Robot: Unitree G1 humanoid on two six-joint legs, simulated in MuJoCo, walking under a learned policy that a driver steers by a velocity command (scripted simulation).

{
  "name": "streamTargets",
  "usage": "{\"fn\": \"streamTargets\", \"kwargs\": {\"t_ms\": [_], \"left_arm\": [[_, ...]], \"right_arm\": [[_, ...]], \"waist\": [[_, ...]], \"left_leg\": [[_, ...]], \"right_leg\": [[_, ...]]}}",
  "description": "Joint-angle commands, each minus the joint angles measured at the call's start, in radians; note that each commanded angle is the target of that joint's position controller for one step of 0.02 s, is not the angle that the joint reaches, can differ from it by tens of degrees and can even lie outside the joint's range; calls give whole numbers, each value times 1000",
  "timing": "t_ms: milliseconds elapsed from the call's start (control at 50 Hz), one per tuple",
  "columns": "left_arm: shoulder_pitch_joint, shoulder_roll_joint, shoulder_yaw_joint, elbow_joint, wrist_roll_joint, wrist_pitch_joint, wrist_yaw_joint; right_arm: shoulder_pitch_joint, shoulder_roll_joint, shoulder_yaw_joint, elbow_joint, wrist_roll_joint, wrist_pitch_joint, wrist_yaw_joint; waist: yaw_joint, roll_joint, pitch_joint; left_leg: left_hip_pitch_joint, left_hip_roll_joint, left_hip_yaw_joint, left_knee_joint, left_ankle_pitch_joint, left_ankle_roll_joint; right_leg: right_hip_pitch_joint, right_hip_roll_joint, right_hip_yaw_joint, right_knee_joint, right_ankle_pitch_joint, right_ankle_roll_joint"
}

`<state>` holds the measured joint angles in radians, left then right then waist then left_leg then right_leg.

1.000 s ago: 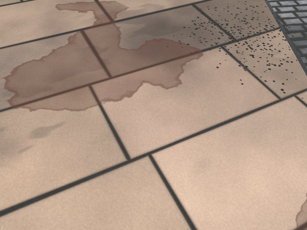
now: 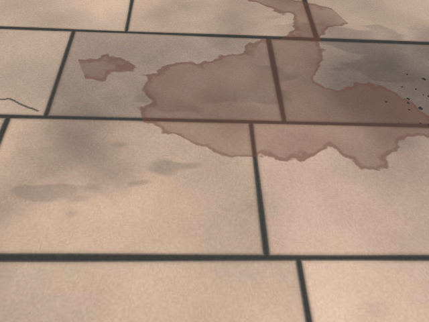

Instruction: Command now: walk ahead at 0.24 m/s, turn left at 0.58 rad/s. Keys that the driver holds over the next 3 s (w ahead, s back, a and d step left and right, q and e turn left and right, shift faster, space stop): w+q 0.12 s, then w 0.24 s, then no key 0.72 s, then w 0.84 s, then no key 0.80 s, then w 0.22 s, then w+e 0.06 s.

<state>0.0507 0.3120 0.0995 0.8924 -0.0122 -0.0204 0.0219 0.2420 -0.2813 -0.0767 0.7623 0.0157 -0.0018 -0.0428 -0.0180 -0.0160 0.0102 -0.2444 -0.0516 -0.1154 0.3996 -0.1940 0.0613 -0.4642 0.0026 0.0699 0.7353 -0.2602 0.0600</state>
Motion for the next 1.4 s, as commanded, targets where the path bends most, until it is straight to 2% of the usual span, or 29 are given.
{"fn": "streamTargets", "kwargs": {"t_ms": [20,120,140,160,180,220,280,420,480,520,540,560,580,600,620,660,720,860,900,920,940,1080,1140,1200,1280,1320,1340,1360,1400], "left_arm": [[-120,72,5,-91,-6,-50,-22],[38,96,16,-49,-19,-92,-31],[140,127,26,-21,-10,-95,-25],[257,178,33,-1,13,-92,-16],[288,243,46,19,32,-93,-28],[196,110,12,-17,3,-98,-30],[190,83,-6,-21,10,-92,-25],[266,134,-8,10,-2,-71,-17],[295,156,-6,24,-13,-55,-19],[262,156,-7,15,-18,-51,-14],[270,138,-14,13,-13,-54,-14],[285,83,-35,-18,23,-59,-14],[480,-18,-73,9,27,-62,-27],[453,100,-41,41,-1,-56,-30],[348,124,-33,5,-23,-47,-27],[267,89,-36,-8,-1,-20,-5],[327,33,-46,8,11,14,13],[221,44,-45,-14,37,35,10],[188,93,-42,-44,45,28,14],[139,153,-28,-38,27,26,17],[113,94,-37,-37,25,19,11],[128,64,-52,5,17,-14,5],[155,81,-43,28,2,-2,7],[186,88,-39,29,-13,-22,4],[199,121,-20,33,-20,-60,-6],[86,91,-26,-19,-17,-70,-14],[21,56,-34,-58,-7,-87,-19],[23,29,-40,-64,2,-100,-20],[-2,39,-38,-67,-37,-102,-35]], "right_arm": [[18,-198,-52,-53,1,-15,3],[-39,-155,-35,-82,6,-10,13],[-54,-103,-19,-93,1,-14,13],[-40,-15,5,-101,-2,-21,19],[-51,-60,-4,-155,19,-37,17],[-30,-149,-24,-114,15,-51,24],[-80,-114,-19,-121,0,-68,38],[-239,-16,25,-193,-7,-84,66],[-225,-57,9,-202,1,-78,77],[-83,-105,-16,-156,-12,-72,71],[14,-141,-32,-126,-21,-69,61],[140,-211,-45,-108,-43,-61,45],[131,-246,-35,-109,-48,-49,48],[133,-171,-25,-107,-31,-38,58],[45,-140,-12,-111,-19,-37,61],[-84,-78,11,-111,-23,-43,62],[-164,-79,7,-88,-50,-57,64],[-178,-61,20,-26,-30,-33,45],[-116,-30,34,10,-42,-32,46],[-49,-31,28,14,-37,-29,43],[-80,-45,28,22,-42,-24,34],[-78,-56,20,74,-26,-22,28],[-57,-58,12,105,-8,-15,29],[-67,-39,12,103,4,-42,32],[-40,-35,8,115,8,-102,55],[102,-89,-14,182,14,-109,61],[246,-173,-45,233,18,-104,59],[317,-184,-44,245,7,-100,64],[254,-76,-3,220,-13,-102,66]], "waist": [[-39,172,-33],[52,145,-41],[92,100,-78],[106,-86,-138],[87,-230,-59],[66,-143,62],[65,-97,72],[105,-95,60],[75,-123,21],[-17,-111,-55],[-68,-83,-112],[-98,57,-255],[-11,315,-452],[-55,198,-481],[-39,166,-302],[10,80,-148],[83,133,-117],[74,114,-61],[51,25,6],[-23,-120,21],[1,-137,29],[26,-26,-48],[30,-25,-32],[39,-48,96],[4,-122,65],[-60,7,5],[-108,192,-46],[-131,327,-51],[-85,101,27]], "left_leg": [[117,234,-324,-169,-274,167],[-49,150,-351,-66,-322,115],[-165,106,-293,60,-350,73],[-330,-9,-114,374,-395,6],[-561,-38,-55,535,-444,-2],[-646,53,-71,677,-283,-18],[-614,101,-31,645,-99,-31],[-339,85,155,250,144,-75],[-224,57,142,164,175,-38],[-26,19,151,79,244,12],[141,34,145,53,354,40],[424,233,-48,137,722,99],[652,520,-395,126,915,310],[555,459,-413,56,719,297],[434,399,-275,25,620,247],[167,315,-145,-46,519,186],[-71,255,-28,-114,475,176],[-199,201,-30,-153,-239,98],[-219,131,1,-79,-332,6],[-145,64,73,-51,-252,-27],[-34,55,98,-3,-160,-45],[43,83,82,42,143,-16],[-3,38,129,91,-209,2],[-160,44,111,140,-365,26],[-181,47,129,220,-150,50],[92,86,37,106,49,80],[357,194,-185,8,173,139],[533,372,-455,-89,352,237],[536,389,-360,-53,407,231]], "right_leg": [[-56,9,-4,-137,-25,-7],[285,12,-32,-374,73,-62],[452,-80,32,-383,59,-94],[617,-270,272,-446,-134,-168],[603,-408,604,-542,-383,-295],[541,-341,473,-556,-413,-279],[479,-262,273,-584,-142,-231],[348,-176,-8,-557,429,-213],[401,-215,-6,-482,570,-189],[414,-193,-32,-330,753,-150],[356,-152,-60,-190,738,-118],[170,-92,-93,81,373,-70],[-43,25,-52,430,-435,-18],[-44,-4,48,515,-431,-17],[-129,-43,6,528,-384,-21],[-80,-101,-7,410,-264,-13],[140,-95,-36,219,-180,-1],[351,-56,-70,-178,96,-47],[349,-148,39,-320,155,-93],[229,-163,50,-329,-14,-127],[128,-132,45,-374,-173,-120],[250,-85,-13,-287,183,-74],[231,-69,-11,-290,-169,-123],[205,-144,121,-349,-387,-195],[308,-285,308,-359,-83,-273],[162,-145,96,-156,161,-186],[-59,-4,-93,156,255,-100],[-340,49,-84,407,-235,-60],[-514,-36,6,580,-280,-111]]}}
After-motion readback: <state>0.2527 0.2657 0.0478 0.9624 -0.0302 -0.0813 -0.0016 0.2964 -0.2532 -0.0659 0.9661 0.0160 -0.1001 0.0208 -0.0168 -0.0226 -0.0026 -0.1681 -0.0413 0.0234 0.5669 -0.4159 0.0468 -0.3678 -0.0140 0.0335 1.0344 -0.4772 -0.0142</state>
